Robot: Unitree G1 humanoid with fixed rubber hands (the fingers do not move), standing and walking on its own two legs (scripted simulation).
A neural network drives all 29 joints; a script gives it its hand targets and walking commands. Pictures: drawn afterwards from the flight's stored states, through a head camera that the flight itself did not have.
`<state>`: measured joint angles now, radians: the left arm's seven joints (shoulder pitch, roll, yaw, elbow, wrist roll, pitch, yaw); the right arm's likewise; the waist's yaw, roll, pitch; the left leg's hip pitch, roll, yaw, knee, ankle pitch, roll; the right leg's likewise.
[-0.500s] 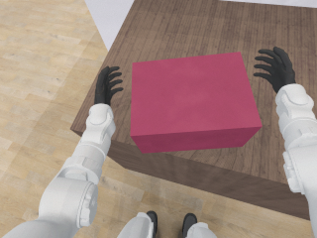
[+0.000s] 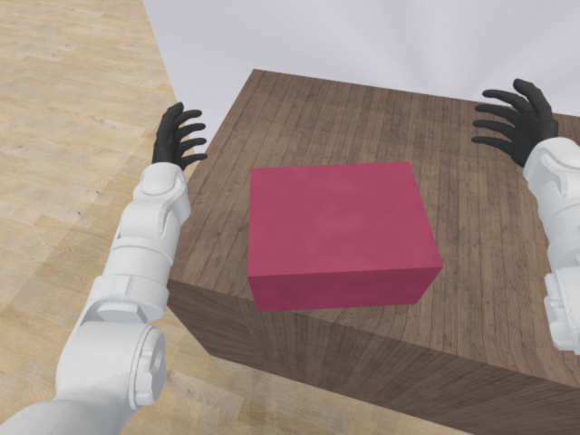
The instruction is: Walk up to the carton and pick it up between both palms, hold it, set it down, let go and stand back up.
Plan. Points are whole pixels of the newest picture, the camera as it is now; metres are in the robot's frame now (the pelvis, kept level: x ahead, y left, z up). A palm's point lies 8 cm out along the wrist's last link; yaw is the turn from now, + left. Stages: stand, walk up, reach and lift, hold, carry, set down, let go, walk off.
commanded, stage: set down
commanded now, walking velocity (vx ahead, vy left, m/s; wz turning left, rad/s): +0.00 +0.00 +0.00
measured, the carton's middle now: (333, 236) +0.43 +0.00 -0.05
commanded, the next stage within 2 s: none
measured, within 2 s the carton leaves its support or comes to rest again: neither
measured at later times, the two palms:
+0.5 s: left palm (181, 223) +0.35 +0.21 +0.07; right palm (528, 229) +0.41 -0.26 +0.06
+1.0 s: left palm (176, 273) +0.29 +0.21 +0.03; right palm (543, 294) +0.33 -0.28 +0.03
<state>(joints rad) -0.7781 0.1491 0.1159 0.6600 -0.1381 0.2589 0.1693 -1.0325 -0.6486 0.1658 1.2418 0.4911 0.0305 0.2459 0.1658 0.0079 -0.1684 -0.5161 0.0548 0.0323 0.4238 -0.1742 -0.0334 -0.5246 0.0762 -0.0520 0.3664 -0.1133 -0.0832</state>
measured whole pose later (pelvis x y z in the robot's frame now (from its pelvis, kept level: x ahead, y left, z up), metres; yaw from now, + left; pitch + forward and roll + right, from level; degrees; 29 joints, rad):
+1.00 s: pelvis +0.01 +0.01 +0.00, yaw +0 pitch +7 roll +0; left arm -0.08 0.00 0.07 0.30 0.00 0.01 0.22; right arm -0.28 -0.56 0.05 0.91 0.46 -0.30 0.33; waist 0.06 0.01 -0.09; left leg -0.35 0.03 0.02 0.45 -0.23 -0.02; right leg -0.37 0.07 -0.02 0.43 -0.19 -0.07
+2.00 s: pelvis +0.00 +0.02 -0.01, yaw -1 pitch -1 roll +1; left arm 0.17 0.01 -0.01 0.42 0.01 -0.15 0.24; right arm 0.05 -0.46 0.10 0.90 0.45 -0.46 0.32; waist 0.02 -0.01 -0.01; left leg -0.25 0.00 0.02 0.57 -0.31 -0.01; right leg -0.30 0.06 0.02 0.60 -0.28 -0.06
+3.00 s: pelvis +0.02 +0.03 +0.01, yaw +0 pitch -5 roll +0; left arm 0.18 0.19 0.02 0.57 0.01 0.08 0.03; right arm 0.18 -0.20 0.00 0.74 0.02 -0.22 0.03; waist -0.01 -0.01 0.08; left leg -0.04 0.00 0.01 0.38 -0.25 0.00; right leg -0.08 0.05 0.01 0.38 -0.21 -0.04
